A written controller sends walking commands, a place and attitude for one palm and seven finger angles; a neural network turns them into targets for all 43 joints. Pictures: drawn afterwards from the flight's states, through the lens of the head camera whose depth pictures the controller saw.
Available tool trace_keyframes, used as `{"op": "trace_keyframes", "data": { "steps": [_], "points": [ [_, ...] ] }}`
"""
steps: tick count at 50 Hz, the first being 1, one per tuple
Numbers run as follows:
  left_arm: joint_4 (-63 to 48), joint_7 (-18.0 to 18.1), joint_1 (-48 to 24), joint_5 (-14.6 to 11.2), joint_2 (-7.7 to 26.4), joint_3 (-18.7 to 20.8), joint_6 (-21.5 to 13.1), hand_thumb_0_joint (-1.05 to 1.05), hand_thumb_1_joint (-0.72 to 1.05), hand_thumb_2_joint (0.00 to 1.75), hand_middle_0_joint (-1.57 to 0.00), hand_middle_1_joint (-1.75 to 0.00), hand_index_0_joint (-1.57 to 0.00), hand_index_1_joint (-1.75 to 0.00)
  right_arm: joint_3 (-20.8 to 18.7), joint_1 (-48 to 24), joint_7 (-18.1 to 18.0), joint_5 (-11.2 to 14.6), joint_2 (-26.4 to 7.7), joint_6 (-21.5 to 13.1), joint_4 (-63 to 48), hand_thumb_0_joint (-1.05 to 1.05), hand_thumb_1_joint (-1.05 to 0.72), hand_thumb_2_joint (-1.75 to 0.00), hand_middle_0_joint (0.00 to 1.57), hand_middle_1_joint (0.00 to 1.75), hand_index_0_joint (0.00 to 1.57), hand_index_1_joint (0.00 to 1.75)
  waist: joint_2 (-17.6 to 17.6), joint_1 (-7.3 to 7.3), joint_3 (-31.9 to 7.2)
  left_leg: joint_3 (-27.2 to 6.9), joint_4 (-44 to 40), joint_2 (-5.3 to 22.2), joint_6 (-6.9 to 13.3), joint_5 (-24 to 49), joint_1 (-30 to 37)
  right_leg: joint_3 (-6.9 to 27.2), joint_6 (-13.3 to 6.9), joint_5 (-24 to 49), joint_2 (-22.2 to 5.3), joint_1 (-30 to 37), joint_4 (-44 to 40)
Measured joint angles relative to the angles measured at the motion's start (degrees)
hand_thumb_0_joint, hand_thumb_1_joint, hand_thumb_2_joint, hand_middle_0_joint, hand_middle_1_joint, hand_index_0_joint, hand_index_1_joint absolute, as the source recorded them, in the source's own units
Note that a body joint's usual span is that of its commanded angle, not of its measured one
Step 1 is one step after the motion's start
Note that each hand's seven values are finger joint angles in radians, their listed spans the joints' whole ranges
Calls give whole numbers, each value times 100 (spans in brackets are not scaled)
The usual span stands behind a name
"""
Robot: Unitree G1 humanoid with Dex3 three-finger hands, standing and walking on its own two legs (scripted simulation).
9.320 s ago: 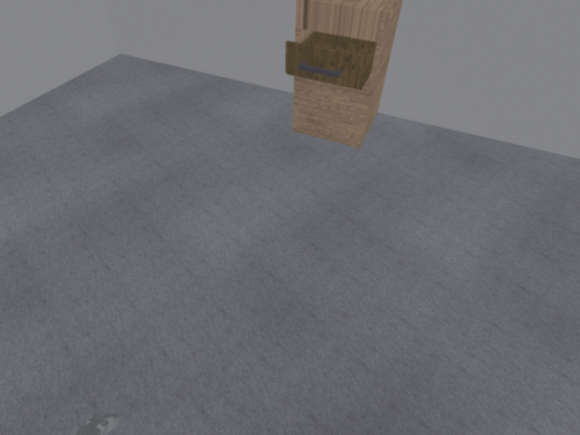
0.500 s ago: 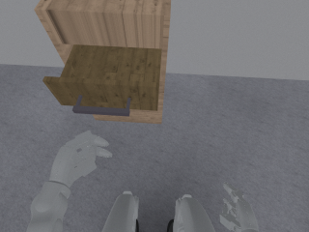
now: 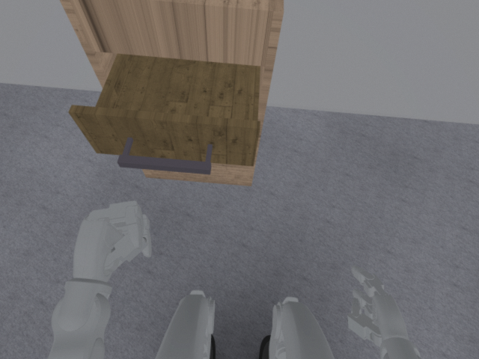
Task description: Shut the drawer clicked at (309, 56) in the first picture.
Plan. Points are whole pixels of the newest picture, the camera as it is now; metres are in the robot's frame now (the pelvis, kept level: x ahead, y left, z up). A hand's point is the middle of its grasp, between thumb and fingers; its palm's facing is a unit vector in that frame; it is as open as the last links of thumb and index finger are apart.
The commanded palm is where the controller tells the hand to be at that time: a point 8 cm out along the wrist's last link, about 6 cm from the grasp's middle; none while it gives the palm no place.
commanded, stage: raise the hand and make a fist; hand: left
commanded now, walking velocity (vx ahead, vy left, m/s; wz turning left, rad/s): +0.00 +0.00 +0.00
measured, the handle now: (167, 155) +0.51 +0.19 -0.09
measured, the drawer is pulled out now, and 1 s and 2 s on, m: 0.18 0.18 0.18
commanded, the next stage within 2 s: bring the fist close to the handle in 0.62 s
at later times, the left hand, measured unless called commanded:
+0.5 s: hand (159, 235) +0.30 +0.15 +0.01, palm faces -0.05 -1.00 -0.02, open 3.2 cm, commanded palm +0.29 +0.20 +0.01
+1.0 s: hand (164, 226) +0.32 +0.15 -0.02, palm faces -0.02 -1.00 -0.04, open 3.2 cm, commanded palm +0.31 +0.20 -0.02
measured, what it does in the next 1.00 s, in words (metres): stands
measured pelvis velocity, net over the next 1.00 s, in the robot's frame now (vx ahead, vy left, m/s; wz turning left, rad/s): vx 0.00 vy -0.02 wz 0.00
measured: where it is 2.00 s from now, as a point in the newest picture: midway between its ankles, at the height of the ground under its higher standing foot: outside the picture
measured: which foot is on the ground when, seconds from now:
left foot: down 0.00-1.00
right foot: down 0.00-1.00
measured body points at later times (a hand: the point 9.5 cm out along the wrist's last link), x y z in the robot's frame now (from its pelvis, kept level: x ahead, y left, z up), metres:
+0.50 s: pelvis +0.00 +0.00 +0.00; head +0.12 +0.02 +0.43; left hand +0.30 +0.20 +0.01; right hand +0.16 -0.24 -0.10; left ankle +0.04 +0.09 -0.58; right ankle +0.04 -0.11 -0.58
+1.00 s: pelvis +0.00 -0.02 -0.02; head +0.14 +0.00 +0.41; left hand +0.32 +0.20 -0.01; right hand +0.19 -0.26 -0.13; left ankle +0.04 +0.09 -0.58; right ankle +0.04 -0.11 -0.58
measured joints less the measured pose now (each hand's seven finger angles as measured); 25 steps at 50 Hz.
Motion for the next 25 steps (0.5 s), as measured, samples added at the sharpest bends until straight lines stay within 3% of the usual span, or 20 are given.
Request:
{"op": "trace_keyframes", "data": {
  "steps": [8, 15, 20, 25],
  "points": [
    [632, 33, -334, 250, -59, -354, 391, 1, 90, 90, -137, -157, -138, -158, 198, 88, 38, 22, 28, 270, -112, 1, -91, -90, 21, 30, 21, 30, 40, 42, -46, 6, 73, -54, 65, 20, -120, 3, 59, 16, -55, -87, 52],
    [622, 401, -753, 406, -78, -310, 40, 1, 90, 90, -139, -159, -140, -160, 137, 154, 45, -63, -5, 365, 31, 1, -91, -90, 21, 30, 21, 30, -23, -61, -31, 9, 225, -35, 56, -15, -318, 7, 48, -8, -43, -290, 199],
    [738, 402, -830, 381, 15, -190, 270, 1, 90, 90, -139, -159, -140, -160, 89, 240, 109, -12, -79, 596, 26, 1, -91, -90, 20, 30, 21, 30, 36, -93, -15, 25, 189, -10, 46, -26, -281, 26, 37, -9, -15, -274, 169],
    [633, 322, -459, 259, 5, -235, 411, 1, 90, 90, -139, -160, -140, -160, 55, 350, 69, 44, -101, 676, -7, 1, -91, -90, 20, 30, 20, 30, 59, -90, -13, 61, -15, 8, 30, 4, -82, 67, 30, 23, 13, -114, -2]
  ]
}}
